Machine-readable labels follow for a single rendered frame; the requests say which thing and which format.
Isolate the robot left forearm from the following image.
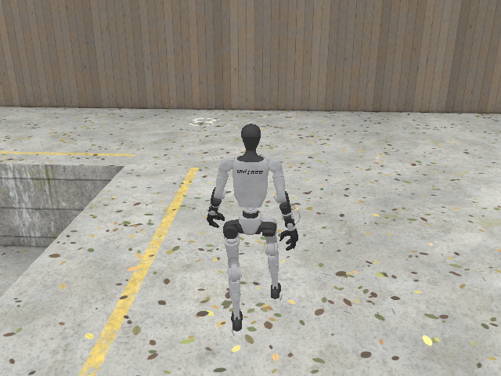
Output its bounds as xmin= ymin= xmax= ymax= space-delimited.
xmin=208 ymin=187 xmax=222 ymax=215

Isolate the right robot upper arm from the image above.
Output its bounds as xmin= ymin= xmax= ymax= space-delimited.
xmin=267 ymin=158 xmax=287 ymax=203

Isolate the robot right hand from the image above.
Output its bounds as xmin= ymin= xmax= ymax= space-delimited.
xmin=279 ymin=229 xmax=298 ymax=251

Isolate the left robot upper arm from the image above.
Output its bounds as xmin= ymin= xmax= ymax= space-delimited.
xmin=214 ymin=157 xmax=235 ymax=199

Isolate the robot left thigh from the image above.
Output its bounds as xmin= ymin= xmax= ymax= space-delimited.
xmin=223 ymin=219 xmax=242 ymax=282

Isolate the robot left hand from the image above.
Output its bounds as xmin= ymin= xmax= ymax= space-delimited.
xmin=207 ymin=212 xmax=225 ymax=228

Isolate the robot right forearm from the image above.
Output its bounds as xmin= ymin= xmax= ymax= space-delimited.
xmin=279 ymin=191 xmax=296 ymax=231

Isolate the robot left foot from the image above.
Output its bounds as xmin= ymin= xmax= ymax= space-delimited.
xmin=231 ymin=311 xmax=243 ymax=331

